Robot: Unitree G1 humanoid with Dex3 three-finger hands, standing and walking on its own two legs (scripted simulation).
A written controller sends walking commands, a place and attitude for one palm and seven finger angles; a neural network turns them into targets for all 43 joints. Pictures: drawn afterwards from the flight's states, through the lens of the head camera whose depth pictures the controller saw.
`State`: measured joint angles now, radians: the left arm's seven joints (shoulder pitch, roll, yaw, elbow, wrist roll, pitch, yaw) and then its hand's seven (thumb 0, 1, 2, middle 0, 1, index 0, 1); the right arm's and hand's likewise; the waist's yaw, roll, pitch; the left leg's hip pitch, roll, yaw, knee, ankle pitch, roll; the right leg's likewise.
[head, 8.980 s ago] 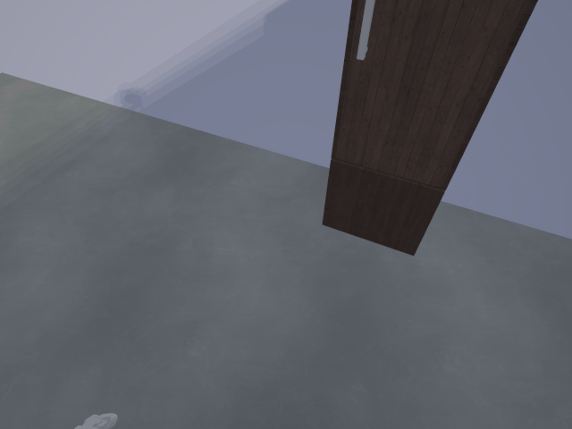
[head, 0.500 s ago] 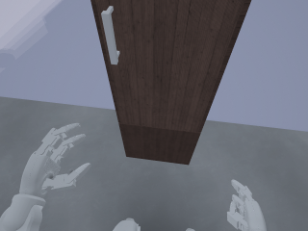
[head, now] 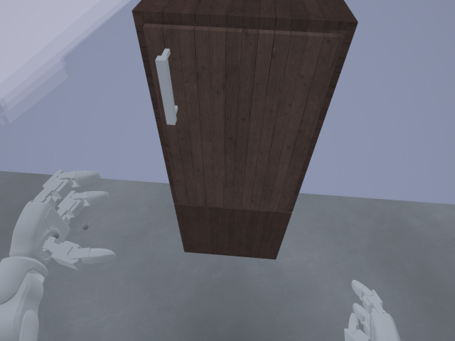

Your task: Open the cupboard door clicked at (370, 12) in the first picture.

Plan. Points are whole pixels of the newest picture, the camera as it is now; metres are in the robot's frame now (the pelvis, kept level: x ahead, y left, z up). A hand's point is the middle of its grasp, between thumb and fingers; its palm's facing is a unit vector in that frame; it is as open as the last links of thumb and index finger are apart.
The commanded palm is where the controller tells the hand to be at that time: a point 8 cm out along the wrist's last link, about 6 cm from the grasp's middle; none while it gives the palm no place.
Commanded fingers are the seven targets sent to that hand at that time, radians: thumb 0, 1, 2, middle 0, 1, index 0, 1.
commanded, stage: raise the hand with hooked fingers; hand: left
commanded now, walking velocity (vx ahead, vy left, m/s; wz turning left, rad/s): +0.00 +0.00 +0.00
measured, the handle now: (169, 88) +0.58 +0.18 +0.15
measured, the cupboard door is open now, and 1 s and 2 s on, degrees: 0 0 0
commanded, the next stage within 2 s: move the hooked fingers beside the handle in 0.96 s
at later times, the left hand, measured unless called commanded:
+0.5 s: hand (55, 168) +0.31 +0.28 +0.18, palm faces +0.06 -1.00 -0.06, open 14.0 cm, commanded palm +0.27 +0.32 +0.18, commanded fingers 0.00 -0.50 0.30 -0.30 -1.20 -0.30 -1.20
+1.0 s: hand (78, 171) +0.31 +0.25 +0.17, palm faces +0.04 -1.00 -0.04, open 14.0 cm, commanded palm +0.28 +0.29 +0.18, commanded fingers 0.00 -0.50 0.30 -0.30 -1.20 -0.30 -1.20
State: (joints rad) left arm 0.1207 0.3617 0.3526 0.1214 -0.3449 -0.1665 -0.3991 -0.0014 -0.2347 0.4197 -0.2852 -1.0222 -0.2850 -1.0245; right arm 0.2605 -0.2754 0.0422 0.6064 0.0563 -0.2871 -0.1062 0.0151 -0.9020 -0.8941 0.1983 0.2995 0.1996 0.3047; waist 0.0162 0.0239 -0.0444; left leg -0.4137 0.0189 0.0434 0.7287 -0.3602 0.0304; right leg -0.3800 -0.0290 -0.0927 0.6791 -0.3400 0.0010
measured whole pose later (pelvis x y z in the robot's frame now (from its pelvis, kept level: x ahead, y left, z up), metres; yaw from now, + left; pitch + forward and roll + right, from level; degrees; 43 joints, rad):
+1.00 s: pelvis +0.01 -0.02 +0.02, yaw +0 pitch +0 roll +0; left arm -0.15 0.44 0.46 0.28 -0.34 0.05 -0.48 -0.01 -0.50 0.30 -0.30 -1.20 -0.30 -1.20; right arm 0.24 -0.28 0.07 0.60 0.07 -0.20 -0.11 0.01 -0.90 -0.89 0.20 0.30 0.20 0.30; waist 0.04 0.05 -0.02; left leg -0.23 0.03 0.04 0.52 -0.28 0.00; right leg -0.22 0.00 -0.09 0.50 -0.28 -0.03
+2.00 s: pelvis +0.02 +0.00 +0.01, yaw -1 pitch +6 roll -1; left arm -0.66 0.50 0.39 0.84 -0.21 -0.05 -0.39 -0.01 -0.50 0.30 -0.30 -1.20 -0.30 -1.20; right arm 0.32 -0.28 0.06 0.63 0.06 -0.12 -0.09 0.01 -0.90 -0.89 0.20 0.30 0.20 0.30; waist -0.04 0.02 -0.04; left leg -0.38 0.01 0.07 0.58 -0.31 0.03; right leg -0.36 -0.03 -0.07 0.55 -0.28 0.01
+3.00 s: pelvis +0.02 +0.00 +0.00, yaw -3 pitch +15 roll -2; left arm -0.99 0.71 0.47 1.24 -0.10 -0.20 -0.41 -0.01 -0.50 0.30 -0.31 -1.21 -0.31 -1.20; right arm 0.47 -0.30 0.04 0.65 0.02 0.03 -0.06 0.01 -0.90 -0.89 0.20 0.30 0.20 0.30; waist -0.16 0.02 -0.07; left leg -0.61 0.05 0.07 0.70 -0.35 0.03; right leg -0.58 0.01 -0.06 0.61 -0.29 0.00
